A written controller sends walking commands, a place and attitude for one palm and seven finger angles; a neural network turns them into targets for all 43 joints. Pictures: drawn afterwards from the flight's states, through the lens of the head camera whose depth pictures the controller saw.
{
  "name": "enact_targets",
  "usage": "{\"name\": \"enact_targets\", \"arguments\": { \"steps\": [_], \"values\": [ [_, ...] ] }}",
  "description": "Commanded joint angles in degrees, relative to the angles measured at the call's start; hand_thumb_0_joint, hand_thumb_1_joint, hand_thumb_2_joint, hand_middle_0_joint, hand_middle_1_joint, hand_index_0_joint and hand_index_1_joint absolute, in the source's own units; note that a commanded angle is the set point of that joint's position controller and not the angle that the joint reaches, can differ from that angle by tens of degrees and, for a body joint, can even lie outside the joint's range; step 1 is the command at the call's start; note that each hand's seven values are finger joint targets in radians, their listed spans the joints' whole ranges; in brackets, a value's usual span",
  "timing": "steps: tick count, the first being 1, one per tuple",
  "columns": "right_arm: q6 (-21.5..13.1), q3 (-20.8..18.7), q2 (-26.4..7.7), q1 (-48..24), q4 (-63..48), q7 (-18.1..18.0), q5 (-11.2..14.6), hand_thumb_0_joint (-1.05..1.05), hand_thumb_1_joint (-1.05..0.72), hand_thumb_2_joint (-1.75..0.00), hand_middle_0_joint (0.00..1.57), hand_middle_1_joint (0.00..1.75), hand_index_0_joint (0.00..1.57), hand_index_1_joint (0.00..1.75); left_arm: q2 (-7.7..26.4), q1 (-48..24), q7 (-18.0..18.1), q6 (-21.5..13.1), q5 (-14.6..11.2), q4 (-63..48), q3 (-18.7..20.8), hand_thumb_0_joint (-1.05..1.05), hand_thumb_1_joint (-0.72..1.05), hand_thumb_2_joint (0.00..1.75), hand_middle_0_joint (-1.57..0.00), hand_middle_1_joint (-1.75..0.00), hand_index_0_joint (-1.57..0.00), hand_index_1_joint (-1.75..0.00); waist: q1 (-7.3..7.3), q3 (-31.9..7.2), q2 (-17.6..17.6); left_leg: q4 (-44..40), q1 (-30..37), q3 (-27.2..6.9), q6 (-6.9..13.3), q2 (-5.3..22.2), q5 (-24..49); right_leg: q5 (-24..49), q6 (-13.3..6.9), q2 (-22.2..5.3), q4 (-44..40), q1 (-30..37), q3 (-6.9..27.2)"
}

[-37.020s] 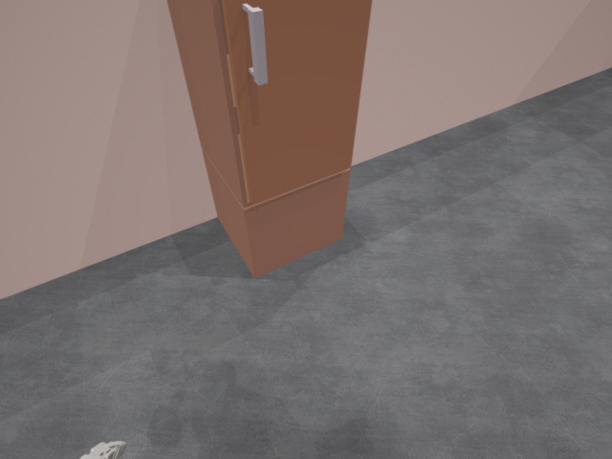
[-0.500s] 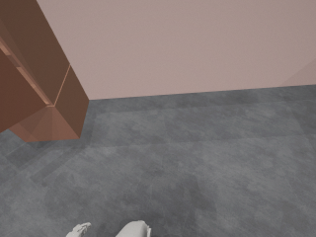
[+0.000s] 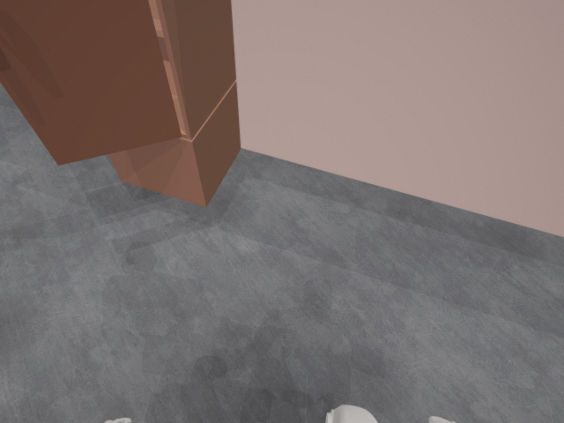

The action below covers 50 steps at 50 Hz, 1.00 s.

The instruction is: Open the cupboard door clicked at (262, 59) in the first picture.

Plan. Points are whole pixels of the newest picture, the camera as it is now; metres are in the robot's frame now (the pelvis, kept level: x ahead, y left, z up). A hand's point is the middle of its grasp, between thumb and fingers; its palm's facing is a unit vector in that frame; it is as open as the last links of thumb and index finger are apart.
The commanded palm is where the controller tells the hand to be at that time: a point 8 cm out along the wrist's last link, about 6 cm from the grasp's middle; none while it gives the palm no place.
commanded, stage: turn to face it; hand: left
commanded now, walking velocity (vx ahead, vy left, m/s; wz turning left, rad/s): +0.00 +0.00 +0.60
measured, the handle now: out of the picture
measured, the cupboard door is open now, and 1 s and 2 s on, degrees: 41 41 41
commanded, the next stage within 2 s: take the last steps up to it in 0.60 s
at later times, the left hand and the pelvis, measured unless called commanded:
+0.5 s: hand out of the picture +0.03 +0.14 -0.15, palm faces +0.30 -0.92 -0.25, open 7.3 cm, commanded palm none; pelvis +0.01 -0.06 +0.01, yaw +18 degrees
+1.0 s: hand out of the picture -0.03 +0.20 -0.16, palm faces +0.47 -0.86 -0.20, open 7.4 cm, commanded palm none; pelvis +0.01 +0.00 +0.01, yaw +26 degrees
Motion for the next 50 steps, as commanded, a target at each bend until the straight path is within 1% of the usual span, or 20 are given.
{"name": "enact_targets", "arguments": {
  "steps": [1, 7, 10, 11, 12, 13, 14, 16, 19, 28, 30, 32, 33, 34, 35, 36, 37, 39, 42, 50],
  "values": [
    [-0.8, -2.76, -11.5, 4.5, -2.09, -0.73, -0.34, 0.0, -0.9, -0.9, 0.2, 0.3, 0.2, 0.3, 3.59, -1.48, 0.3, -1.35, -0.08, -5.1, 0.7, 0.0, 0.9, 0.9, -0.2, -0.3, -0.2, -0.3, -1.82, -7.36, 7.47, -8.58, 10.08, -15.38, 7.17, 15.1, 34.52, 1.08, 0.94, 0.32, -3.66, -3.12, 1.9],
    [0.09, -3.41, -11.68, 2.57, -2.44, -0.33, -0.66, 0.0, -0.9, -0.9, 0.2, 0.3, 0.2, 0.3, 2.85, -2.49, 0.44, -1.84, -0.48, -6.65, 0.33, 0.0, 0.9, 0.9, -0.2, -0.3, -0.2, -0.3, -1.65, -7.11, 11.63, -6.6, 4.91, -18.98, 6.63, 13.21, 29.25, -0.15, 0.01, 3.99, -21.41, 6.82, 0.12],
    [0.31, -3.59, -10.98, -0.24, -3.25, -0.17, -0.05, 0.0, -0.9, -0.9, 0.2, 0.3, 0.2, 0.3, 3.86, 3.11, 0.7, -2.94, -0.7, -5.38, 0.76, 0.0, 0.9, 0.9, -0.2, -0.3, -0.2, -0.3, 1.56, -8.34, 9.17, -1.51, -2.74, -19.2, 3.46, 10.19, 23.35, 11.3, -0.88, 4.35, -37.85, 20.58, -0.21],
    [0.16, -3.44, -8.44, 0.28, -3.5, 0.15, 0.56, 0.0, -0.9, -0.9, 0.2, 0.3, 0.2, 0.3, 6.86, 5.28, 1.06, -3.71, -0.14, -4.97, 1.38, 0.0, 0.9, 0.9, -0.2, -0.3, -0.2, -0.3, 2.44, -9.77, 1.34, 4.73, -9.59, -15.54, -0.11, 5.78, 12.3, 15.62, -2.59, -2.51, -45.3, 29.41, 5.96],
    [-0.03, -2.89, -4.8, 0.91, -4.61, 0.41, 0.89, 0.0, -0.9, -0.9, 0.2, 0.3, 0.2, 0.3, 12.16, 6.6, 1.49, -4.02, 0.69, -4.79, 2.43, 0.0, 0.9, 0.9, -0.2, -0.3, -0.2, -0.3, 2.86, -10.11, -16.26, 19.54, -18.91, -4.06, -4.89, -3.56, -15.04, 26.19, -9.23, -18.6, -47.55, 34.04, 21.46],
    [0.46, -3.31, -7.46, 0.27, -4.4, 0.56, 0.48, 0.0, -0.9, -0.9, 0.2, 0.3, 0.2, 0.3, 12.45, 6.48, 1.6, -3.87, 0.32, -5.06, 1.8, 0.0, 0.9, 0.9, -0.2, -0.3, -0.2, -0.3, 2.71, -8.85, -13.96, 32.95, -17.91, -5.29, -4.65, -1.26, -21.39, 29.2, -14.04, -23.61, -47.43, 25.79, 22.19],
    [1.04, -3.63, -7.46, 0.73, -3.48, 0.7, 0.28, 0.0, -0.9, -0.9, 0.2, 0.3, 0.2, 0.3, 8.68, 2.75, 2.01, -3.96, 0.21, -5.6, 1.44, 0.0, 0.9, 0.9, -0.2, -0.3, -0.2, -0.3, 0.65, -6.71, -10.38, 38.71, -18.26, -7.19, -4.63, 1.15, -16.98, 28.02, -14.3, -20.82, -47.33, 23.06, 17.03],
    [2.02, -3.25, -6.49, 0.95, -1.5, 1.41, 0.1, 0.0, -0.9, -0.9, 0.2, 0.3, 0.2, 0.3, 6.29, -1.33, 1.63, -3.78, -0.06, -6.43, 0.37, 0.0, 0.9, 0.9, -0.2, -0.3, -0.2, -0.3, -1.46, -3.92, -9.36, 43.33, -18.16, -4.68, -5.92, 2.65, -10.2, 28.76, -11.74, -13.97, -46.14, 20.35, 8.21],
    [2.43, -2.67, -4.51, 0.86, -0.8, 2.12, 0.22, 0.0, -0.9, -0.9, 0.2, 0.3, 0.2, 0.3, 5.41, -0.57, 1.42, -4.21, 0.13, -6.18, 0.23, 0.0, 0.9, 0.9, -0.2, -0.3, -0.2, -0.3, -1.73, -4.02, -8.66, 39.35, -16.58, -2.06, -6.6, 3.09, -6.11, 29.24, -9.45, -11.71, -46.44, 20.14, 0.93],
    [1.38, -1.09, -2.61, -4.33, -1.17, 1.77, 0.55, 0.0, -0.9, -0.9, 0.2, 0.3, 0.2, 0.3, 8.49, 6.84, 1.14, -4.31, 0.89, -2.07, 1.46, 0.0, 0.9, 0.9, -0.2, -0.3, -0.2, -0.3, 1.95, -5.55, -9.27, 14.54, -9.04, 3.74, -5.74, 2.37, -11.45, 39.39, -11.83, -15.27, -41.84, 25.74, -1.41],
    [0.93, -1.0, -2.66, -2.18, -0.62, 1.5, 0.6, 0.0, -0.9, -0.9, 0.2, 0.3, 0.2, 0.3, 8.56, 6.61, 0.97, -4.17, 0.79, -1.27, 1.5, 0.0, 0.9, 0.9, -0.2, -0.3, -0.2, -0.3, 0.71, -6.23, -9.87, 7.39, -4.32, 4.83, -5.14, 1.57, -7.55, 38.94, -10.5, -14.72, -39.41, 24.33, -2.52],
    [0.29, -1.21, -4.23, 1.43, 0.78, 1.36, 0.4, 0.0, -0.9, -0.9, 0.2, 0.3, 0.2, 0.3, 8.01, 5.29, 0.78, -3.86, 0.0, -0.91, 1.39, 0.0, 0.9, 0.9, -0.2, -0.3, -0.2, -0.3, -1.76, -7.39, -6.97, -4.44, 6.25, 4.47, -4.04, 1.98, 3.77, 33.15, -7.01, -12.7, -34.01, 18.48, -5.36],
    [-0.28, -2.04, -8.27, 3.62, 1.18, 1.06, 0.07, 0.0, -0.9, -0.9, 0.2, 0.3, 0.2, 0.3, 5.82, 5.33, 0.54, -3.52, -0.52, -1.63, 0.98, 0.0, 0.9, 0.9, -0.2, -0.3, -0.2, -0.3, -2.94, -9.81, 3.05, -7.64, 14.26, -2.67, -1.56, 8.63, 13.55, 23.24, -3.86, -9.07, -26.74, 11.48, -8.73],
    [-0.29, -3.29, -12.93, 5.64, 1.03, 0.67, -0.28, 0.0, -0.9, -0.9, 0.2, 0.3, 0.2, 0.3, 2.12, 4.37, 0.25, -3.14, -0.79, -3.15, -0.26, 0.0, 0.9, 0.9, -0.2, -0.3, -0.2, -0.3, -4.06, -10.34, 17.96, -8.99, 18.45, -19.4, 5.11, 21.68, 30.82, -7.41, -0.44, -2.2, -16.4, 0.06, -9.04],
    [0.38, -3.22, -14.21, 6.86, 1.65, -0.13, -0.5, 0.0, -0.9, -0.9, 0.2, 0.3, 0.2, 0.3, 1.88, 1.55, 0.79, -2.24, -0.46, -3.74, -0.69, 0.0, 0.9, 0.9, -0.2, -0.3, -0.2, -0.3, -5.1, -10.04, 15.96, -9.02, 13.36, -19.3, 10.3, 25.04, 36.65, -13.88, -1.45, -1.51, -10.06, 1.59, -2.55],
    [0.22, -2.44, -12.59, 5.27, 1.37, -0.48, -0.83, 0.0, -0.9, -0.9, 0.2, 0.3, 0.2, 0.3, 2.41, 0.97, 0.72, -1.89, -0.17, -3.62, -0.26, 0.0, 0.9, 0.9, -0.2, -0.3, -0.2, -0.3, -4.02, -7.75, 12.47, -10.54, 9.47, -16.21, 10.74, 22.96, 26.43, -11.33, -2.1, -1.5, -7.13, 2.26, -1.0],
    [-0.18, -2.13, -11.12, 3.4, 0.93, -0.9, -0.87, 0.0, -0.9, -0.9, 0.2, 0.3, 0.2, 0.3, 1.84, 0.57, 0.43, -1.63, 0.14, -2.42, -0.01, 0.0, 0.9, 0.9, -0.2, -0.3, -0.2, -0.3, -3.11, -6.43, 17.34, -12.06, 8.73, -15.52, 9.28, 19.45, 19.98, -8.19, -2.04, -1.25, -5.47, -0.16, -0.65],
    [-0.77, -1.39, -9.57, 2.75, 0.64, -1.12, -0.6, 0.0, -0.9, -0.9, 0.2, 0.3, 0.2, 0.3, 2.48, 1.55, -0.52, -1.89, 0.52, -1.01, 0.11, 0.0, 0.9, 0.9, -0.2, -0.3, -0.2, -0.3, -1.99, -4.48, 14.95, -13.69, 8.68, -14.16, 7.9, 17.09, 12.65, -2.53, -2.52, -0.48, -1.29, -3.27, 0.23],
    [-2.22, -0.96, -8.25, 6.5, 1.72, -1.11, -0.35, 0.0, -0.9, -0.9, 0.2, 0.3, 0.2, 0.3, 1.56, 1.87, -1.1, -2.72, 0.51, 0.15, -0.08, 0.0, 0.9, 0.9, -0.2, -0.3, -0.2, -0.3, -1.78, -4.07, 7.43, -14.98, 11.9, -13.74, 8.34, 15.84, 13.63, 1.08, -2.46, -0.06, -1.97, -4.82, -0.39],
    [-3.02, -1.05, -6.88, 11.67, 4.63, -0.74, -0.68, 0.0, -0.9, -0.9, 0.2, 0.3, 0.2, 0.3, -0.72, -2.75, -1.73, -4.17, 0.61, -1.34, -1.01, 0.0, 0.9, 0.9, -0.2, -0.3, -0.2, -0.3, -2.76, -2.03, 8.55, -16.39, 10.67, -13.58, 9.44, 14.33, 4.81, 0.67, -2.82, 1.6, -22.68, 1.91, -3.62]
  ]
}}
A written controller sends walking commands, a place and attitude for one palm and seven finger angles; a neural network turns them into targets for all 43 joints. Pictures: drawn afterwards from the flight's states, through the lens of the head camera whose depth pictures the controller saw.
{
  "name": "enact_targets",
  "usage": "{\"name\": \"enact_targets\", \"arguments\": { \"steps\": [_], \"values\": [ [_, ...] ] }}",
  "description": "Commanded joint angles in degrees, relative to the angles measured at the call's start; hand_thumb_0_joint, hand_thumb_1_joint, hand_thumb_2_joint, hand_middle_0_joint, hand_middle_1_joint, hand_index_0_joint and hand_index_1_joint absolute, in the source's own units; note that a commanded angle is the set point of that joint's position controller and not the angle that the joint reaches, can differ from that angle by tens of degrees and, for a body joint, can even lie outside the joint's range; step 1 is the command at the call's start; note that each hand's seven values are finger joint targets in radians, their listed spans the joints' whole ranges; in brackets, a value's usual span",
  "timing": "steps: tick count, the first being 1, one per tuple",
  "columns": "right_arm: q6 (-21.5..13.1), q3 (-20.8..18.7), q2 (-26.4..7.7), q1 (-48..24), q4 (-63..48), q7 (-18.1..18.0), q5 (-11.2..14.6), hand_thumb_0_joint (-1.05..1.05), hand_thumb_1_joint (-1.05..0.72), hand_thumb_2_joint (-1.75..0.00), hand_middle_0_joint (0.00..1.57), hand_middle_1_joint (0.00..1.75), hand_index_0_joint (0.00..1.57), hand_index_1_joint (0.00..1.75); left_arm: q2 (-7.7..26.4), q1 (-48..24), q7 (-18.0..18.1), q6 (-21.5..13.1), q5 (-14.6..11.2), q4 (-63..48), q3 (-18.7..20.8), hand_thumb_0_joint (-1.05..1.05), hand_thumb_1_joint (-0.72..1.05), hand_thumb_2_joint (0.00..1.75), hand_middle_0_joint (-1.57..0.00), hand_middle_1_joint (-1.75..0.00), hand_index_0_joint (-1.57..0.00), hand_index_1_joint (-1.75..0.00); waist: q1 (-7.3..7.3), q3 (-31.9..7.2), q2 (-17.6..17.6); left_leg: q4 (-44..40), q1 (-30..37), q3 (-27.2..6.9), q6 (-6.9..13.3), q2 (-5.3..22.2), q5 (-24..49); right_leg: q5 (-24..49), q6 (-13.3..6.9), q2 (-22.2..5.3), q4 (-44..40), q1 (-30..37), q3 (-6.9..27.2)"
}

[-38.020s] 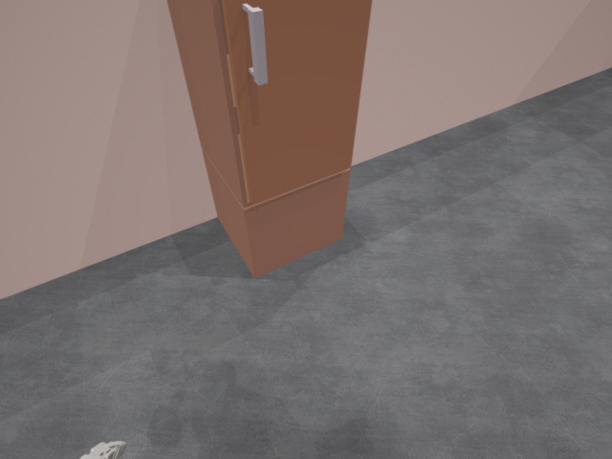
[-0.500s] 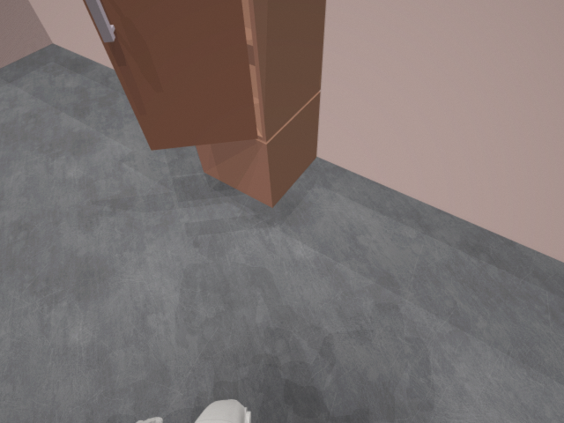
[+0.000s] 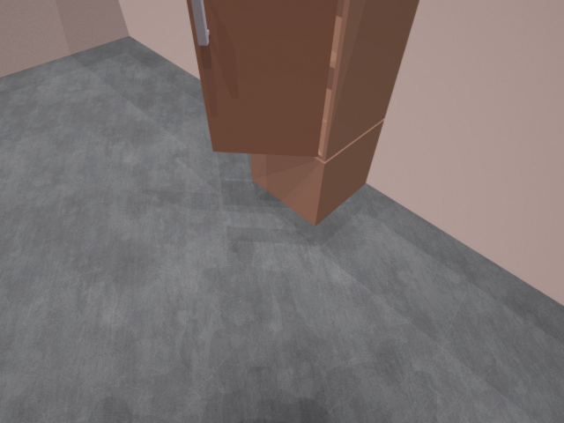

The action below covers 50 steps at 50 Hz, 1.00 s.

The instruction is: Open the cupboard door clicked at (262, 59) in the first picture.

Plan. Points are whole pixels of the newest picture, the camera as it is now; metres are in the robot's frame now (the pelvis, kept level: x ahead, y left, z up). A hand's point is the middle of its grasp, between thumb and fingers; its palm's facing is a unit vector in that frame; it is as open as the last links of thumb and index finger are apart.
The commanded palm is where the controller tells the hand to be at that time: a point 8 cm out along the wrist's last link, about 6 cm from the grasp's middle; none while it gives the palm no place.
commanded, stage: take the last steps up to it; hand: left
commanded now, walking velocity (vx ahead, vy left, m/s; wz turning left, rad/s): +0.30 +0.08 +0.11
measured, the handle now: (200, 8) +1.00 +0.28 +0.14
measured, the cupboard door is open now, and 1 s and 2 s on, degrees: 41 41 41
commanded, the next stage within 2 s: come to a stop and stand still in 1.12 s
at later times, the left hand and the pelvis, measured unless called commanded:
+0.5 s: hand out of the picture +0.07 +0.18 -0.18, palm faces +0.18 -0.97 -0.15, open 7.3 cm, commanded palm none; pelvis +0.14 +0.02 +0.00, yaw +6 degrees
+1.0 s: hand (168, 271) +0.41 +0.27 -0.16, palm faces +0.02 -0.97 -0.24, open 7.3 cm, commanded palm none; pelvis +0.31 +0.07 -0.01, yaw +1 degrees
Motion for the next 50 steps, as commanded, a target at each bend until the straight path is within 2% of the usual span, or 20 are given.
{"name": "enact_targets", "arguments": {
  "steps": [1, 4, 5, 6, 7, 8, 9, 11, 14, 23, 24, 26, 27, 28, 29, 33, 35, 45, 48, 50],
  "values": [
    [-0.7, -1.98, -9.05, 5.57, -0.28, -0.16, -0.44, 0.0, -0.9, -0.9, 0.2, 0.3, 0.2, 0.3, 2.68, -4.85, -0.22, -2.3, 0.06, -5.47, 0.45, 0.0, 0.9, 0.9, -0.2, -0.3, -0.2, -0.3, -2.32, 0.81, 6.75, -8.62, 1.3, -14.45, 7.79, 14.96, 2.6, -0.18, -0.28, 1.62, -11.5, 0.15, -2.07],
    [-0.77, -1.62, -8.08, 2.92, 0.27, 0.05, 0.11, 0.0, -0.9, -0.9, 0.2, 0.3, 0.2, 0.3, 4.04, 3.22, -0.04, -3.06, 0.01, -2.3, 1.26, 0.0, 0.9, 0.9, -0.2, -0.3, -0.2, -0.3, 2.38, 0.34, 3.0, -1.64, -9.38, -10.32, 4.09, 10.61, -3.4, 7.66, -1.07, 2.52, -23.65, 17.76, -2.25],
    [-1.08, -1.21, -5.97, 2.4, -0.16, 0.22, 0.5, 0.0, -0.9, -0.9, 0.2, 0.3, 0.2, 0.3, 6.71, 8.24, 0.36, -3.62, 0.28, -0.71, 2.07, 0.0, 0.9, 0.9, -0.2, -0.3, -0.2, -0.3, 4.71, -0.08, -3.07, 7.04, -18.57, -6.38, 1.58, 6.27, -7.4, 2.38, -2.77, -2.85, -28.43, 28.01, 4.63],
    [-1.4, -0.74, -3.4, 2.14, -1.49, 0.61, 0.76, 0.0, -0.9, -0.9, 0.2, 0.3, 0.2, 0.3, 11.46, 14.08, 0.85, -4.09, 0.53, 0.99, 3.16, 0.0, 0.9, 0.9, -0.2, -0.3, -0.2, -0.3, 6.76, -0.67, -16.9, 22.12, -29.32, 0.47, -1.5, -0.18, -13.45, -4.16, -8.47, -16.84, -36.29, 35.34, 24.04],
    [-0.9, -1.51, -6.34, -1.14, -2.75, 0.96, 0.1, 0.0, -0.9, -0.9, 0.2, 0.3, 0.2, 0.3, 12.78, 16.25, 1.36, -3.84, 0.02, 1.17, 3.33, 0.0, 0.9, 0.9, -0.2, -0.3, -0.2, -0.3, 7.48, 1.7, -14.95, 35.0, -32.86, -1.8, -2.15, 1.42, -19.55, -11.45, -13.29, -24.22, -42.71, 29.55, 33.92],
    [-0.56, -2.09, -7.08, -1.0, -2.04, 1.32, -0.13, 0.0, -0.9, -0.9, 0.2, 0.3, 0.2, 0.3, 10.83, 11.75, 1.73, -3.98, -0.32, 0.27, 2.87, 0.0, 0.9, 0.9, -0.2, -0.3, -0.2, -0.3, 4.91, 4.97, -11.53, 39.79, -33.0, -4.81, -2.36, 4.6, -13.36, -18.84, -13.39, -22.33, -44.75, 22.66, 30.97],
    [-0.09, -2.4, -6.21, -0.89, -1.23, 1.56, -0.18, 0.0, -0.9, -0.9, 0.2, 0.3, 0.2, 0.3, 8.19, 8.04, 1.99, -3.97, -0.29, -0.35, 2.39, 0.0, 0.9, 0.9, -0.2, -0.3, -0.2, -0.3, 3.39, 7.25, -12.75, 41.16, -32.2, -4.77, -2.65, 6.1, -9.22, -18.43, -11.56, -20.2, -45.56, 18.16, 27.16],
    [0.68, -1.99, -3.57, 1.27, 0.85, 2.1, -0.39, 0.0, -0.9, -0.9, 0.2, 0.3, 0.2, 0.3, 4.09, 5.22, 1.81, -4.78, -0.32, -0.84, 1.09, 0.0, 0.9, 0.9, -0.2, -0.3, -0.2, -0.3, 0.35, 8.75, -8.65, 40.73, -27.92, -4.03, -4.1, 7.8, -1.24, -6.93, -8.44, -16.1, -45.87, 11.18, 15.18],
    [1.16, -1.98, -1.0, 2.96, 2.1, 2.64, -0.12, 0.0, -0.9, -0.9, 0.2, 0.3, 0.2, 0.3, 3.73, 5.9, 1.68, -5.93, -0.37, 0.28, 1.22, 0.0, 0.9, 0.9, -0.2, -0.3, -0.2, -0.3, -0.85, 5.97, -5.89, 34.81, -24.51, -0.73, -5.77, 8.05, 3.44, 6.82, -7.24, -12.46, -44.79, 12.36, 4.35],
    [-0.83, -1.42, -0.45, -5.25, -0.78, 3.39, 0.17, 0.0, -0.9, -0.9, 0.2, 0.3, 0.2, 0.3, 6.65, 10.68, 1.6, -5.71, 0.13, 5.39, 1.36, 0.0, 0.9, 0.9, -0.2, -0.3, -0.2, -0.3, 1.73, 3.23, -10.27, 12.53, -19.74, 4.83, -4.95, 5.73, 1.35, 23.16, -7.7, -13.19, -36.59, 21.25, -0.42],
    [-1.09, -1.58, -1.0, -4.07, -0.46, 3.25, 0.1, 0.0, -0.9, -0.9, 0.2, 0.3, 0.2, 0.3, 6.64, 10.65, 1.61, -5.52, 0.11, 5.64, 1.4, 0.0, 0.9, 0.9, -0.2, -0.3, -0.2, -0.3, 0.83, 2.97, -9.77, 9.74, -15.53, 5.32, -4.5, 5.27, 2.03, 22.59, -7.27, -13.05, -34.4, 19.18, -0.42],
    [-1.83, -2.29, -4.07, 6.15, 2.86, 2.45, -0.3, 0.0, -0.9, -0.9, 0.2, 0.3, 0.2, 0.3, 5.75, 9.36, 1.57, -5.07, -0.27, 5.41, 1.38, 0.0, 0.9, 0.9, -0.2, -0.3, -0.2, -0.3, -4.3, -1.57, -3.77, 3.45, 1.25, 6.56, -3.36, 3.27, 3.53, 26.79, -5.4, -9.09, -20.56, 13.43, -4.68],
    [-2.23, -3.65, -9.59, 13.4, 4.56, 1.59, -0.82, 0.0, -0.9, -0.9, 0.2, 0.3, 0.2, 0.3, 3.12, 11.14, 1.28, -4.84, -0.62, 4.59, 0.94, 0.0, 0.9, 0.9, -0.2, -0.3, -0.2, -0.3, -6.82, -7.96, 7.19, 3.08, 13.88, -5.11, 0.23, 13.24, 4.83, 15.24, -3.09, -3.99, -6.95, 3.8, -7.74],
    [-1.92, -4.79, -14.25, 19.13, 5.35, 0.58, -0.98, 0.0, -0.9, -0.9, 0.2, 0.3, 0.2, 0.3, 0.77, 10.95, 1.03, -4.77, -1.07, 2.84, 0.33, 0.0, 0.9, 0.9, -0.2, -0.3, -0.2, -0.3, -8.09, -12.91, 18.38, -2.95, 21.21, -22.24, 5.87, 24.22, 6.36, -10.36, -1.92, 2.82, 8.96, -6.63, -7.53],
    [-1.4, -4.64, -14.16, 19.6, 5.54, -0.12, -0.63, 0.0, -0.9, -0.9, 0.2, 0.3, 0.2, 0.3, 1.18, 5.77, 1.32, -4.57, -0.77, 0.83, 0.11, 0.0, 0.9, 0.9, -0.2, -0.3, -0.2, -0.3, -8.5, -10.55, 13.96, -5.32, 19.59, -23.26, 8.02, 26.31, 7.97, -10.77, -3.37, 1.32, 18.64, -11.14, -1.3],
    [-2.78, -2.05, -5.66, 7.14, 2.4, -0.5, -0.38, 0.0, -0.9, -0.9, 0.2, 0.3, 0.2, 0.3, -0.3, 3.38, 0.75, -3.54, 0.03, 2.13, 0.54, 0.0, 0.9, 0.9, -0.2, -0.3, -0.2, -0.3, -2.75, 1.89, 6.86, -10.86, -1.12, -10.12, 5.15, 21.85, 7.2, 2.79, -2.82, -3.89, 20.53, -10.23, 2.99],
    [-3.39, -1.68, -4.75, 6.57, 2.59, -0.54, -0.32, 0.0, -0.9, -0.9, 0.2, 0.3, 0.2, 0.3, -1.22, 5.52, 0.51, -2.9, 0.15, 2.59, 0.51, 0.0, 0.9, 0.9, -0.2, -0.3, -0.2, -0.3, -1.01, 1.45, 5.61, -12.38, -3.29, -6.02, 4.73, 20.53, 8.78, 4.78, -2.33, -3.58, 16.15, -7.88, 2.3],
    [-2.53, -1.76, -6.2, 7.75, 3.77, 0.09, -0.74, 0.0, -0.9, -0.9, 0.2, 0.3, 0.2, 0.3, 0.08, -4.1, -0.12, -2.38, -0.1, -2.26, 0.66, 0.0, 0.9, 0.9, -0.2, -0.3, -0.2, -0.3, -1.23, 4.13, 2.26, -13.28, 0.2, -1.53, 6.33, 20.02, 9.18, 10.58, -2.27, -1.6, -9.67, -4.56, -0.81],
    [-2.08, -1.55, -6.38, 9.34, 4.89, 0.08, -0.92, 0.0, -0.9, -0.9, 0.2, 0.3, 0.2, 0.3, 0.54, -4.86, -0.06, -2.68, -0.03, -2.73, 0.56, 0.0, 0.9, 0.9, -0.2, -0.3, -0.2, -0.3, -1.55, 3.77, 2.79, -9.29, 1.25, -0.4, 5.03, 19.07, 12.49, 9.44, -2.95, 0.53, -14.31, -0.28, -2.95],
    [-1.9, -1.03, -5.65, 9.34, 5.53, 0.06, -0.69, 0.0, -0.9, -0.9, 0.2, 0.3, 0.2, 0.3, 1.89, -0.19, 0.14, -3.43, 0.08, -1.11, 0.86, 0.0, 0.9, 0.9, -0.2, -0.3, -0.2, -0.3, 0.7, 1.3, 0.91, -0.86, -0.09, 1.9, 2.53, 16.2, 17.54, 12.23, -3.94, 2.66, -21.52, 9.49, -4.42]
  ]
}}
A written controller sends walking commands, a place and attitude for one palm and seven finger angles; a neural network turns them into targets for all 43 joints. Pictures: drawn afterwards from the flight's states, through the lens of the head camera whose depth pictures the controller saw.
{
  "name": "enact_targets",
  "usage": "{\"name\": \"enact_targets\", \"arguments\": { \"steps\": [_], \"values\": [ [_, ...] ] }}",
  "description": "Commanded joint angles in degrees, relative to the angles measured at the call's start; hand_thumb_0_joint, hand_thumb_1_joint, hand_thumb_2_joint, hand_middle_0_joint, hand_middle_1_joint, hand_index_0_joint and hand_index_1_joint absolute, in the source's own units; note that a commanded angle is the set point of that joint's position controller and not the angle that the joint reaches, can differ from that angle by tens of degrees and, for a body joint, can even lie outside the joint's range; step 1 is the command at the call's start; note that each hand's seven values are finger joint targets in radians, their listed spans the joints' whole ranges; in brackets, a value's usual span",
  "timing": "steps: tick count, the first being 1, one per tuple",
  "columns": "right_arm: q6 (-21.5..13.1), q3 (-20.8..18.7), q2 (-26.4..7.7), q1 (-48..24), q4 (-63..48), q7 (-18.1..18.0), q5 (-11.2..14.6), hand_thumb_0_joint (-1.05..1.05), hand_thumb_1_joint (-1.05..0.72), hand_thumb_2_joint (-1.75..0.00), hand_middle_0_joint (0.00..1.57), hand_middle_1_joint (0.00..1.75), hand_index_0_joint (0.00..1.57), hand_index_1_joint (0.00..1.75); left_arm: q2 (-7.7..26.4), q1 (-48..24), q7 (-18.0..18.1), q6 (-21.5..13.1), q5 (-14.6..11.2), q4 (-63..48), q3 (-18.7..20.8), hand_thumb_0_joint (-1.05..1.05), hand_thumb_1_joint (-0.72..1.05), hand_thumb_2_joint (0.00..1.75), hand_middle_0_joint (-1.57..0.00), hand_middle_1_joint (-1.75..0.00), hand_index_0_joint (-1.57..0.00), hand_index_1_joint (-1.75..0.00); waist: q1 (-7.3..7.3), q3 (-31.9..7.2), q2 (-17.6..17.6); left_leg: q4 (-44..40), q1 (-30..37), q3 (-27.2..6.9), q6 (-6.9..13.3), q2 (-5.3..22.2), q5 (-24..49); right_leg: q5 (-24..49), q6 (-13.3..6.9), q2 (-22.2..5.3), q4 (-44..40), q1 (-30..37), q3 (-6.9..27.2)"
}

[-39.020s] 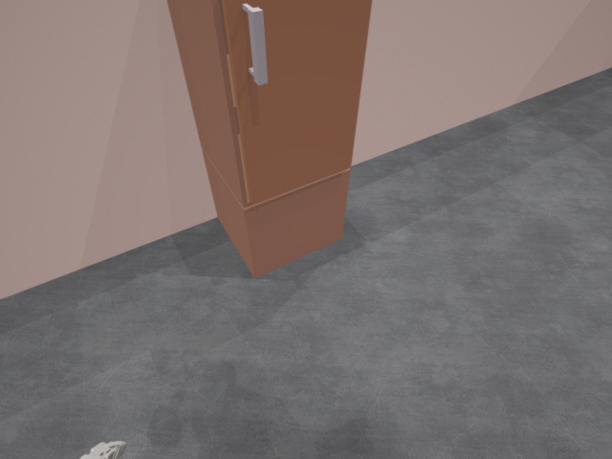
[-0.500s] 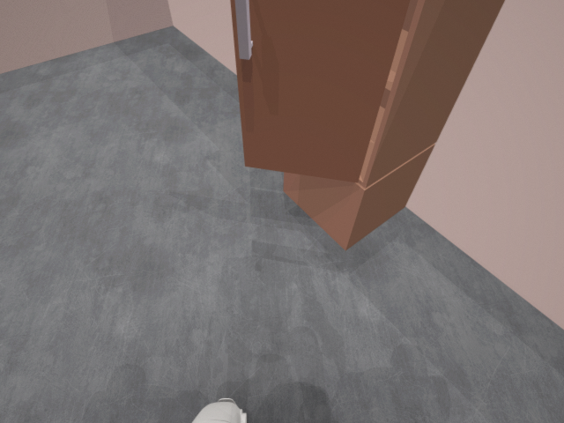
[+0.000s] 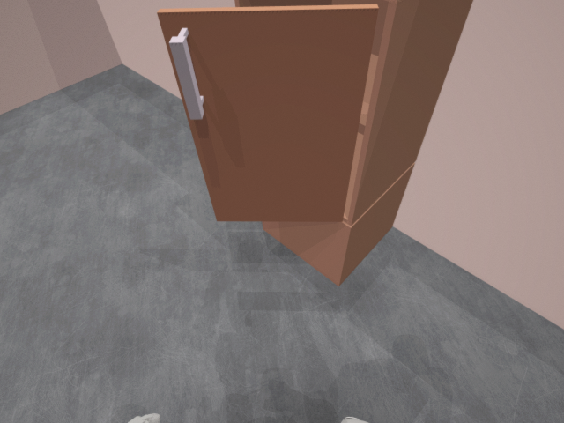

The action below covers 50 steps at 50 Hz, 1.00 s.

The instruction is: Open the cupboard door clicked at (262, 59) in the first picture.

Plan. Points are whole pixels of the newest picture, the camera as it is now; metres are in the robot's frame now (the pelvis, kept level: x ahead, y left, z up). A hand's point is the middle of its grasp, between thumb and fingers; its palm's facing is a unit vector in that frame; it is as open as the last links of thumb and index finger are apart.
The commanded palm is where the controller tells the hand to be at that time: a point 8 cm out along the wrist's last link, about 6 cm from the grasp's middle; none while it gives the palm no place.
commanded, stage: take the last steps up to it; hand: left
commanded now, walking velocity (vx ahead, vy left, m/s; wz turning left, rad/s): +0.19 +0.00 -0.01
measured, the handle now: (190, 75) +0.68 +0.19 +0.15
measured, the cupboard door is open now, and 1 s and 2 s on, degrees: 41 41 41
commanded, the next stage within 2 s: come to a stop and stand still in 0.12 s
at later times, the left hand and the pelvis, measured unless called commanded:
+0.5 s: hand out of the picture +0.13 +0.18 -0.19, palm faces +0.08 -0.98 -0.16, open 7.3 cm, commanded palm none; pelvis +0.14 +0.01 +0.00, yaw +0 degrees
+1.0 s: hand (204, 417) +0.17 +0.15 -0.17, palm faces +0.02 -0.98 -0.20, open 7.4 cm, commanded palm none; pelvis +0.11 -0.03 +0.00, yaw +1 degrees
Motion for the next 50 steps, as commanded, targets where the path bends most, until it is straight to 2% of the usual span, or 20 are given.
{"name": "enact_targets", "arguments": {
  "steps": [1, 2, 3, 5, 9, 16, 17, 19, 22, 26, 29, 33, 36, 37, 38, 40, 42, 46, 48, 50],
  "values": [
    [-0.93, -0.65, -6.72, 0.92, -1.59, -0.21, 0.53, 0.0, -0.9, -0.9, 0.2, 0.3, 0.2, 0.3, 4.73, 11.16, 0.18, -2.05, 0.23, 0.87, 1.0, 0.0, 0.9, 0.9, -0.2, -0.3, -0.2, -0.3, 6.1, -2.46, -2.28, 10.16, -10.42, -5.73, 2.63, 10.78, 23.01, 6.43, -2.56, 1.52, -9.98, 21.55, 0.63],
    [-1.28, -0.45, -4.67, 0.44, -2.99, 0.12, 1.32, 0.0, -0.9, -0.9, 0.2, 0.3, 0.2, 0.3, 9.72, 19.21, 0.84, -2.82, 0.47, 3.36, 2.2, 0.0, 0.9, 0.9, -0.2, -0.3, -0.2, -0.3, 8.54, -7.93, -13.07, 23.94, -22.76, -1.58, -0.17, 4.73, 11.17, 13.72, -7.27, -10.51, -12.82, 34.9, 16.77],
    [-0.98, -0.39, -4.56, -0.06, -3.97, 0.26, 1.52, 0.0, -0.9, -0.9, 0.2, 0.3, 0.2, 0.3, 13.26, 22.38, 1.11, -2.69, -0.53, 4.64, 2.61, 0.0, 0.9, 0.9, -0.2, -0.3, -0.2, -0.3, 8.53, -8.57, -18.71, 40.01, -30.31, -2.89, -1.83, 0.39, -17.16, 19.76, -13.96, -20.43, -19.55, 37.57, 28.16],
    [0.12, -0.92, -4.18, -4.53, -3.88, 0.16, 1.37, 0.0, -0.9, -0.9, 0.2, 0.3, 0.2, 0.3, 8.77, 14.1, 2.23, -2.49, -0.61, 2.8, 1.78, 0.0, 0.9, 0.9, -0.2, -0.3, -0.2, -0.3, 6.1, -0.94, -12.27, 45.88, -32.8, -11.69, -1.49, 5.35, -11.55, 13.32, -12.86, -17.7, -22.37, 25.02, 22.42],
    [1.37, -0.42, -0.21, -2.49, -2.1, 0.62, 0.9, 0.0, -0.9, -0.9, 0.2, 0.3, 0.2, 0.3, 4.29, 8.44, 1.87, -3.25, -0.5, 2.02, 0.16, 0.0, 0.9, 0.9, -0.2, -0.3, -0.2, -0.3, 1.42, -0.57, -5.94, 34.65, -23.53, -9.47, -3.67, 6.17, -2.41, 18.18, -7.92, -10.84, -25.01, 15.04, 6.75],
    [1.54, 0.59, -0.43, -3.76, -1.85, 0.05, 1.06, 0.0, -0.9, -0.9, 0.2, 0.3, 0.2, 0.3, 5.2, 7.45, 2.47, -2.32, -0.76, 3.67, -0.37, 0.0, 0.9, 0.9, -0.2, -0.3, -0.2, -0.3, 0.84, -3.76, -5.99, 8.4, -11.96, -7.33, -4.82, 1.93, 9.83, 32.71, -5.37, -6.84, -15.25, 17.0, 2.49],
    [1.47, 0.28, -1.91, -3.37, -1.59, -0.1, 1.1, 0.0, -0.9, -0.9, 0.2, 0.3, 0.2, 0.3, 5.39, 7.34, 2.68, -1.88, -0.96, 3.94, -0.52, 0.0, 0.9, 0.9, -0.2, -0.3, -0.2, -0.3, 0.38, -4.53, -6.38, 4.37, -8.07, -8.26, -4.31, 3.03, 17.73, 30.09, -3.64, -6.11, -12.68, 15.48, 1.89],
    [1.12, -0.77, -7.74, -3.22, -2.4, -0.85, 1.24, 0.0, -0.9, -0.9, 0.2, 0.3, 0.2, 0.3, 3.43, 10.0, 3.27, -0.78, -1.12, 3.6, -1.09, 0.0, 0.9, 0.9, -0.2, -0.3, -0.2, -0.3, 1.25, -7.24, 3.44, 6.76, -1.83, -15.71, 0.1, 12.53, 46.4, 12.5, 0.35, -1.94, -9.02, 11.38, 0.17],
    [2.65, -1.19, -9.83, -6.69, -3.76, -2.09, 1.21, 0.0, -0.9, -0.9, 0.2, 0.3, 0.2, 0.3, 2.4, 11.21, 3.58, 1.58, -0.79, 3.61, -1.26, 0.0, 0.9, 0.9, -0.2, -0.3, -0.2, -0.3, 1.64, -0.39, 10.42, 2.87, -7.42, -19.49, 5.23, 16.85, 47.62, -8.25, 1.96, 1.24, -6.6, 9.61, -0.12],
    [3.26, -2.46, -12.0, -5.83, -5.14, -3.36, 0.69, 0.0, -0.9, -0.9, 0.2, 0.3, 0.2, 0.3, 4.19, 10.58, 2.96, 3.2, -0.91, 2.04, -0.32, 0.0, 0.9, 0.9, -0.2, -0.3, -0.2, -0.3, 0.14, -6.48, 11.91, 2.73, -0.59, -22.71, 10.7, 21.61, 59.66, -22.35, 1.77, 2.65, 13.36, 3.37, 4.36],
    [3.76, -3.47, -12.78, -7.37, -6.65, -3.52, 0.43, 0.0, -0.9, -0.9, 0.2, 0.3, 0.2, 0.3, 3.62, 8.09, 2.77, 3.19, -0.71, 0.13, 0.2, 0.0, 0.9, 0.9, -0.2, -0.3, -0.2, -0.3, -0.32, -9.3, 6.21, 5.53, 2.89, -21.55, 11.49, 21.65, 58.22, -21.44, 1.59, 3.63, 16.53, -0.44, 5.61],
    [3.91, -3.78, -12.96, -11.36, -8.42, -2.96, 0.2, 0.0, -0.9, -0.9, 0.2, 0.3, 0.2, 0.3, 2.46, 9.18, 2.49, 3.33, -0.68, -1.08, 0.58, 0.0, 0.9, 0.9, -0.2, -0.3, -0.2, -0.3, 1.38, -9.92, 7.47, 3.76, -3.74, -18.3, 8.62, 19.42, 44.22, -15.08, 1.66, 3.94, 7.73, 6.21, 4.03],
    [4.34, -3.44, -10.6, -13.63, -9.28, -2.0, 1.07, 0.0, -0.9, -0.9, 0.2, 0.3, 0.2, 0.3, 4.49, 14.06, 2.48, 2.71, 0.0, -0.23, 0.84, 0.0, 0.9, 0.9, -0.2, -0.3, -0.2, -0.3, 4.32, -7.27, 0.89, 8.66, -14.99, -15.12, 2.98, 12.72, 17.3, 3.04, 1.32, 2.54, -13.63, 17.56, 4.55],
    [4.77, -3.03, -6.94, -12.63, -9.85, -1.43, 1.53, 0.0, -0.9, -0.9, 0.2, 0.3, 0.2, 0.3, 8.78, 12.25, 2.69, 2.29, 0.76, -1.08, 1.26, 0.0, 0.9, 0.9, -0.2, -0.3, -0.2, -0.3, 3.28, -4.12, -13.18, 15.19, -20.93, -10.11, -1.2, 5.14, 0.16, 4.39, -2.05, -7.06, -21.2, 16.05, 17.05],
    [5.39, -2.56, -5.93, -14.56, -10.64, -0.71, 1.45, 0.0, -0.9, -0.9, 0.2, 0.3, 0.2, 0.3, 11.41, 8.29, 2.64, 2.01, 0.61, -2.28, 1.27, 0.0, 0.9, 0.9, -0.2, -0.3, -0.2, -0.3, 3.38, -0.42, -19.03, 23.92, -21.08, -9.73, -2.83, 1.14, -12.84, 4.42, -7.59, -15.06, -24.82, 8.0, 22.94],
    [6.1, -2.83, -5.5, -14.67, -9.95, 0.18, 1.18, 0.0, -0.9, -0.9, 0.2, 0.3, 0.2, 0.3, 10.36, 3.39, 2.66, 1.73, 0.66, -3.99, 0.7, 0.0, 0.9, 0.9, -0.2, -0.3, -0.2, -0.3, 2.11, 1.76, -11.47, 33.27, -18.88, -12.72, -2.21, 1.67, -11.44, -6.49, -9.41, -12.42, -25.64, 0.08, 18.43],
    [5.94, -2.61, -5.87, -12.57, -8.04, 0.12, 1.05, 0.0, -0.9, -0.9, 0.2, 0.3, 0.2, 0.3, 8.85, 1.01, 2.6, 1.47, 0.3, -3.57, 0.33, 0.0, 0.9, 0.9, -0.2, -0.3, -0.2, -0.3, 0.93, 2.79, -13.94, 35.81, -20.94, -12.77, -2.41, 2.24, -7.55, 1.4, -8.6, -9.37, -23.4, 3.53, 15.06],
    [4.36, -1.44, -4.28, -10.01, -6.32, -0.08, 1.41, 0.0, -0.9, -0.9, 0.2, 0.3, 0.2, 0.3, 8.95, 4.62, 2.73, 0.53, 0.04, -1.75, 0.02, 0.0, 0.9, 0.9, -0.2, -0.3, -0.2, -0.3, 1.81, -1.42, -8.36, 17.44, -17.2, -10.02, -3.43, 1.64, -6.41, 19.29, -8.12, -7.44, -16.78, 15.05, 11.46],
    [3.41, -0.86, -3.97, -7.08, -4.37, -0.45, 1.35, 0.0, -0.9, -0.9, 0.2, 0.3, 0.2, 0.3, 8.59, 5.96, 2.75, 0.25, -0.78, -0.1, -0.25, 0.0, 0.9, 0.9, -0.2, -0.3, -0.2, -0.3, 1.1, -4.61, -5.25, 2.45, -9.28, -10.75, -3.32, 1.61, 4.55, 21.02, -5.51, -6.19, -12.16, 16.65, 11.28],
    [1.87, -0.83, -7.76, -7.11, -4.2, -1.12, 0.8, 0.0, -0.9, -0.9, 0.2, 0.3, 0.2, 0.3, 5.17, 8.12, 2.47, 0.37, -1.7, 0.24, -0.94, 0.0, 0.9, 0.9, -0.2, -0.3, -0.2, -0.3, 3.12, -6.38, 6.06, 0.86, -5.94, -20.29, 0.37, 10.58, 24.33, 11.14, -0.78, -0.64, -9.95, 14.36, 7.43]
  ]
}}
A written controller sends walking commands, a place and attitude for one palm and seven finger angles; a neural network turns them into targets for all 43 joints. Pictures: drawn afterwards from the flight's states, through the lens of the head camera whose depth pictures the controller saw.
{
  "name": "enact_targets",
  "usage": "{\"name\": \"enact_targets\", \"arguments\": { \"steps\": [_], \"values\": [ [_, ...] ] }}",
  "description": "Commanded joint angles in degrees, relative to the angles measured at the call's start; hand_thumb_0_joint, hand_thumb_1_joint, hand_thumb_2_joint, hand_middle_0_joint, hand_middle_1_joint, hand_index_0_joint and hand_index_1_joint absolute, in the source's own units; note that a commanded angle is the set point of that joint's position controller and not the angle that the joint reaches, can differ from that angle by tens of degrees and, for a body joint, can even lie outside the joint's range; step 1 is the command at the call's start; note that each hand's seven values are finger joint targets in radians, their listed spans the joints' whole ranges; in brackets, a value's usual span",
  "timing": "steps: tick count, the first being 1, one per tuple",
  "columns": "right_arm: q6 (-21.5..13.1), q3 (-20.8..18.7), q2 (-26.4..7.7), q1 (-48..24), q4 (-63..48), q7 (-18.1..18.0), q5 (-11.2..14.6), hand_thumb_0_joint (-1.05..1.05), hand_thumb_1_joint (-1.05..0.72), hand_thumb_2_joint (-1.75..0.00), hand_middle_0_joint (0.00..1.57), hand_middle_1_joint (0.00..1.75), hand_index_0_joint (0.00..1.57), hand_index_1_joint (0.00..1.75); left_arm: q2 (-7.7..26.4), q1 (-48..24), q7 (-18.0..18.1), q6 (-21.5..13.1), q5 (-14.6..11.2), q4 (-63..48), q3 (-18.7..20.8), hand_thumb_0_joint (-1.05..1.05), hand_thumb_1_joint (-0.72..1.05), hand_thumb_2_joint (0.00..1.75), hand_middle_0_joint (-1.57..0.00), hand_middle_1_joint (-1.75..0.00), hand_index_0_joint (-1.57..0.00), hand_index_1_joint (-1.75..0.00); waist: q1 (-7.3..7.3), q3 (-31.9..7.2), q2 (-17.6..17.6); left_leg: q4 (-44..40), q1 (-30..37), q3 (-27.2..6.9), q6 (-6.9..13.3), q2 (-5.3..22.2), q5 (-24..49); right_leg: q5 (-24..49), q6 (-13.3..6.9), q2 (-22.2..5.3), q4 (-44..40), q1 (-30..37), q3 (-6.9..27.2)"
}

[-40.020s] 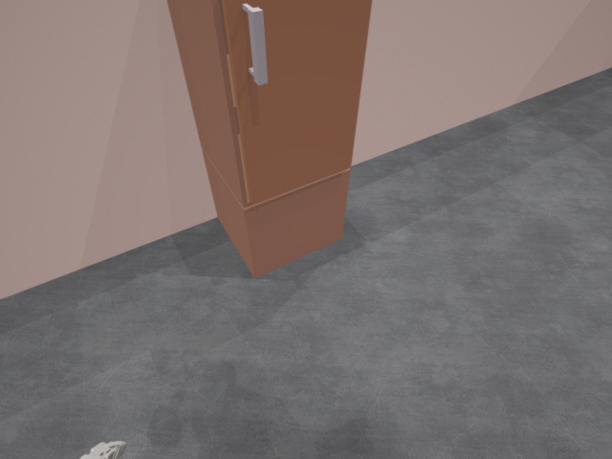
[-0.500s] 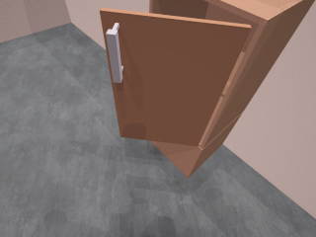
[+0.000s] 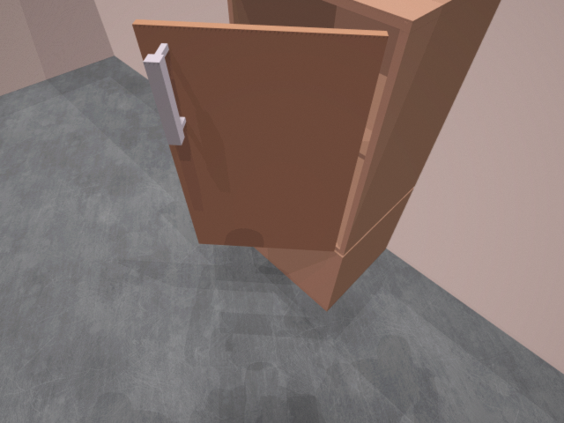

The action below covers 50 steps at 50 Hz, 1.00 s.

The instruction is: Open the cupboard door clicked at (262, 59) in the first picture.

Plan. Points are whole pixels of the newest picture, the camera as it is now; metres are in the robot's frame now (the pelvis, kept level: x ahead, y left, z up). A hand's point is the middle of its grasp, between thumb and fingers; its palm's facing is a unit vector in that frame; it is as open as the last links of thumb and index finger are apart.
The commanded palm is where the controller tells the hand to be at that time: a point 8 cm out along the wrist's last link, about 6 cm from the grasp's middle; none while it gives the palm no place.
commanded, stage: come to a stop and stand still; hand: left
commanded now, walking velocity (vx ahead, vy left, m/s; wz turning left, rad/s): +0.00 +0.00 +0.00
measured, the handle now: (169, 96) +0.58 +0.22 +0.15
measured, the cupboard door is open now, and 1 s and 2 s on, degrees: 41 41 41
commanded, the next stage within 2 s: look again from close up in 0.12 s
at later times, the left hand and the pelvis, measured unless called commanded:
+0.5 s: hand out of the picture +0.03 +0.25 -0.16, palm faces +0.03 -0.95 -0.30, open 7.4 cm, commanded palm none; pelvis -0.03 +0.02 +0.00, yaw +0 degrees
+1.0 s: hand out of the picture -0.04 +0.23 -0.17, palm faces +0.00 -0.97 -0.23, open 7.4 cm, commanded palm none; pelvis -0.04 +0.02 +0.01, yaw +0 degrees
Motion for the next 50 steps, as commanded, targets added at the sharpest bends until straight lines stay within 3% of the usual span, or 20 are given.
{"name": "enact_targets", "arguments": {
  "steps": [1, 2, 3, 5, 8, 9, 10, 11, 12, 15, 17, 19, 21, 30, 38, 41, 43, 44, 47, 50],
  "values": [
    [-2.76, 0.53, -5.62, 0.53, -1.27, -1.02, -0.83, 0.0, -0.9, -0.9, 0.2, 0.3, 0.2, 0.3, 5.47, 4.49, 0.54, -0.66, -0.97, -0.28, 1.14, 0.0, 0.9, 0.9, -0.2, -0.3, -0.2, -0.3, 2.76, -6.2, 6.0, -10.25, 3.23, -9.41, 4.23, 10.55, 24.8, 11.04, 0.4, -5.39, -4.87, 5.82, 4.95],
    [-2.5, 0.8, -5.41, 0.33, -1.08, -1.15, -0.84, 0.0, -0.9, -0.9, 0.2, 0.3, 0.2, 0.3, 5.33, 3.65, 0.55, -0.65, -0.65, -0.07, 1.08, 0.0, 0.9, 0.9, -0.2, -0.3, -0.2, -0.3, 2.43, -4.65, 2.24, -10.23, 1.64, -7.25, 3.26, 9.29, 18.43, 9.84, 0.31, -5.08, -7.41, 6.34, 5.69],
    [-2.74, 1.09, -4.13, 0.83, -0.23, -1.32, -0.84, 0.0, -0.9, -0.9, 0.2, 0.3, 0.2, 0.3, 5.59, 2.6, 0.42, -0.56, -0.52, 0.65, 1.26, 0.0, 0.9, 0.9, -0.2, -0.3, -0.2, -0.3, 2.08, -4.3, 4.24, -10.07, 2.13, -6.44, 2.31, 7.04, 20.72, 15.11, -0.16, -5.87, -6.42, 6.64, 5.4],
    [-2.56, 1.39, -3.5, 1.85, 0.78, -1.41, -0.52, 0.0, -0.9, -0.9, 0.2, 0.3, 0.2, 0.3, 5.92, 2.33, 0.38, -0.31, -0.59, 1.53, 1.09, 0.0, 0.9, 0.9, -0.2, -0.3, -0.2, -0.3, 1.77, -2.38, 7.3, -12.13, 1.45, -6.0, 1.87, 6.83, 16.92, 12.03, -0.29, -5.58, -7.29, 6.8, 5.15],
    [-2.58, 1.64, -2.89, 2.67, 1.45, -1.34, -0.49, 0.0, -0.9, -0.9, 0.2, 0.3, 0.2, 0.3, 5.56, 2.99, 0.21, -0.54, -0.54, 2.9, 0.8, 0.0, 0.9, 0.9, -0.2, -0.3, -0.2, -0.3, 1.63, -0.41, 2.79, -13.34, 1.08, -5.58, 1.64, 5.82, 10.94, 10.14, -0.49, -5.7, -9.83, 6.22, 5.94],
    [-3.35, 0.49, -12.85, -0.31, -5.81, -0.81, -0.72, 0.0, -0.9, -0.9, 0.2, 0.3, 0.2, 0.3, 18.27, 2.91, 0.76, -1.88, 0.53, -3.34, 0.75, 0.0, 0.9, 0.9, -0.2, -0.3, -0.2, -0.3, 0.63, 6.53, 1.73, -11.31, -1.71, -6.19, 2.29, 3.1, 14.51, 12.64, -1.47, -4.45, -7.94, 2.34, 5.64],
    [-4.89, -1.02, -12.46, -0.71, -7.42, -1.03, -1.09, 0.0, -0.9, -0.9, 0.2, 0.3, 0.2, 0.3, 14.86, 3.77, 0.95, -2.31, 0.17, -3.96, 2.74, 0.0, 0.9, 0.9, -0.2, -0.3, -0.2, -0.3, 1.66, -3.41, 3.37, -6.45, 0.24, -5.57, 3.45, 4.41, 15.14, 13.41, -2.11, -6.72, -4.28, 3.9, 7.44],
    [-5.38, -1.4, -10.72, 0.21, -6.59, -1.56, -1.06, 0.0, -0.9, -0.9, 0.2, 0.3, 0.2, 0.3, 14.14, 2.98, 0.93, -2.51, 0.49, -3.54, 2.97, 0.0, 0.9, 0.9, -0.2, -0.3, -0.2, -0.3, 0.62, -8.46, 3.47, -5.07, 2.1, -5.68, 3.82, 4.55, 18.98, 18.5, -2.95, -6.96, -2.85, 5.67, 7.36],
    [-5.15, -0.97, -9.74, 1.48, -6.66, -1.67, -0.83, 0.0, -0.9, -0.9, 0.2, 0.3, 0.2, 0.3, 12.9, 3.79, 0.87, -2.25, 0.14, -4.04, 2.17, 0.0, 0.9, 0.9, -0.2, -0.3, -0.2, -0.3, 0.71, -9.79, 0.28, -4.72, 2.69, -5.5, 4.03, 4.56, 17.08, 17.45, -2.87, -7.11, -3.5, 6.5, 6.86],
    [-4.27, -0.86, -8.96, 1.69, -7.86, -1.19, -0.83, 0.0, -0.9, -0.9, 0.2, 0.3, 0.2, 0.3, 11.99, 3.37, 0.76, -1.82, 0.28, -5.1, 2.01, 0.0, 0.9, 0.9, -0.2, -0.3, -0.2, -0.3, -0.04, -5.17, -6.11, -4.72, -0.3, -4.37, 3.97, 3.37, 10.11, 11.79, -2.86, -7.44, -5.81, 3.45, 8.02],
    [-4.29, -1.13, -10.64, 0.53, -8.52, -1.04, -0.77, 0.0, -0.9, -0.9, 0.2, 0.3, 0.2, 0.3, 13.24, 2.29, 0.65, -1.97, 0.33, -5.94, 2.26, 0.0, 0.9, 0.9, -0.2, -0.3, -0.2, -0.3, -0.11, -1.85, -4.04, -6.3, -0.89, -5.07, 4.14, 3.97, 11.36, 11.7, -2.77, -6.82, -5.41, 1.19, 7.77],
    [-4.4, -0.67, -11.21, -0.89, -8.45, -0.71, -0.89, 0.0, -0.9, -0.9, 0.2, 0.3, 0.2, 0.3, 13.36, 2.44, 0.52, -2.08, 0.2, -5.97, 1.93, 0.0, 0.9, 0.9, -0.2, -0.3, -0.2, -0.3, 0.66, -1.72, -0.5, -7.61, -0.27, -5.71, 4.37, 4.74, 13.18, 11.73, -2.25, -6.14, -5.22, 1.63, 6.92],
    [-4.5, -0.63, -12.74, -2.34, -8.66, -0.51, -0.83, 0.0, -0.9, -0.9, 0.2, 0.3, 0.2, 0.3, 14.78, 1.81, 0.37, -2.04, 0.13, -5.83, 1.9, 0.0, 0.9, 0.9, -0.2, -0.3, -0.2, -0.3, 0.81, -1.09, 0.82, -9.3, -0.9, -6.41, 4.4, 5.24, 12.27, 10.32, -1.7, -5.89, -5.33, 1.96, 6.45],
    [-4.04, 0.02, -15.93, -5.33, -8.43, 0.55, -0.96, 0.0, -0.9, -0.9, 0.2, 0.3, 0.2, 0.3, 17.23, -0.72, -0.44, -1.52, 0.44, -4.93, 1.29, 0.0, 0.9, 0.9, -0.2, -0.3, -0.2, -0.3, 1.04, 1.2, 0.35, -16.81, -3.95, -8.52, 3.97, 5.45, -4.87, 0.21, -0.44, -5.94, -9.22, 1.88, 6.43],
    [-3.81, 0.41, -16.26, -4.97, -7.19, 0.92, -0.89, 0.0, -0.9, -0.9, 0.2, 0.3, 0.2, 0.3, 17.45, -0.34, -0.68, -1.45, 0.44, -3.56, 0.82, 0.0, 0.9, 0.9, -0.2, -0.3, -0.2, -0.3, 1.02, 0.13, 0.46, -17.63, -3.71, -8.59, 3.46, 5.12, -6.62, -1.07, 0.02, -6.66, -10.87, 1.72, 6.62],
    [-3.81, 0.59, -15.75, -4.34, -6.19, 0.92, -0.75, 0.0, -0.9, -0.9, 0.2, 0.3, 0.2, 0.3, 17.09, 0.19, -0.57, -1.49, 0.38, -2.91, 0.58, 0.0, 0.9, 0.9, -0.2, -0.3, -0.2, -0.3, 1.12, 0.21, 0.13, -17.59, -3.69, -8.54, 3.4, 5.14, -5.38, -0.01, 0.06, -6.88, -11.26, 2.22, 6.74],
    [-3.07, 1.96, -10.43, -1.43, -4.28, 1.02, -1.01, 0.0, -0.9, -0.9, 0.2, 0.3, 0.2, 0.3, 11.87, 3.42, -0.34, -0.82, 0.29, -0.94, -0.59, 0.0, 0.9, 0.9, -0.2, -0.3, -0.2, -0.3, 1.01, -0.35, -0.5, -17.32, -3.74, -7.46, 2.62, 4.72, -8.94, -4.21, 0.91, -6.78, -11.44, 2.33, 6.37],
    [-2.71, 2.2, -9.34, 0.11, -3.76, 1.01, -1.07, 0.0, -0.9, -0.9, 0.2, 0.3, 0.2, 0.3, 10.94, 4.73, -0.25, -0.51, 0.4, -0.65, -0.72, 0.0, 0.9, 0.9, -0.2, -0.3, -0.2, -0.3, 1.01, -0.67, -0.74, -17.06, -3.45, -7.26, 2.68, 4.57, -10.89, -6.68, 0.87, -6.37, -10.97, 2.2, 6.21],
    [-2.09, 2.05, -9.43, 1.33, -2.99, 0.91, -1.24, 0.0, -0.9, -0.9, 0.2, 0.3, 0.2, 0.3, 10.7, 6.87, -0.4, -0.04, 0.75, -0.25, -0.36, 0.0, 0.9, 0.9, -0.2, -0.3, -0.2, -0.3, 1.29, 3.23, -1.17, -16.28, -6.94, -7.13, 3.07, 4.08, -17.08, -13.58, 0.53, -5.93, -10.95, -0.16, 7.07],
    [-2.54, 2.24, -7.77, 2.77, -2.11, 0.71, -0.94, 0.0, -0.9, -0.9, 0.2, 0.3, 0.2, 0.3, 9.92, 9.27, -0.46, -0.53, 0.47, 0.44, -0.06, 0.0, 0.9, 0.9, -0.2, -0.3, -0.2, -0.3, 1.53, 3.75, -3.57, -12.39, -6.66, -5.3, 3.24, 3.05, -11.84, -11.73, -0.9, -6.91, -11.47, 0.48, 9.36]
  ]
}}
